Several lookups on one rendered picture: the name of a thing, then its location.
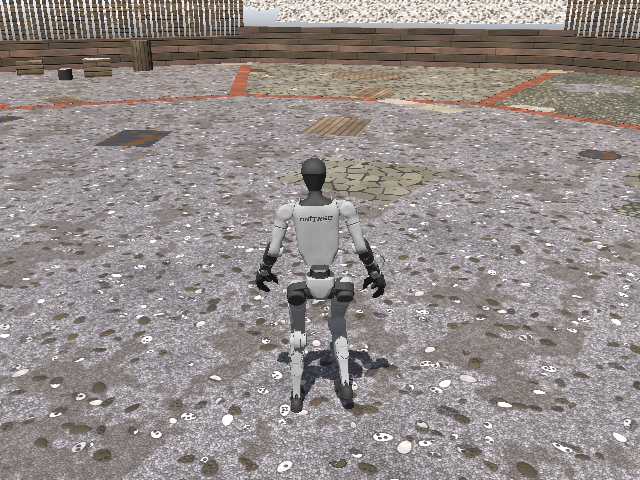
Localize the robot right forearm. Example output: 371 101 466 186
359 238 381 279

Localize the humanoid robot torso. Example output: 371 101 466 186
293 196 340 300

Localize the right robot hand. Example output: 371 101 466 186
363 272 386 298

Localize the left robot hand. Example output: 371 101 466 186
255 271 278 292

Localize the right robot upper arm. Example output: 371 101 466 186
336 200 368 255

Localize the left robot upper arm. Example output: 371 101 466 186
267 203 295 258

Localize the robot left forearm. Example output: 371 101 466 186
258 242 277 276

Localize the right robot shin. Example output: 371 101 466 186
331 317 349 387

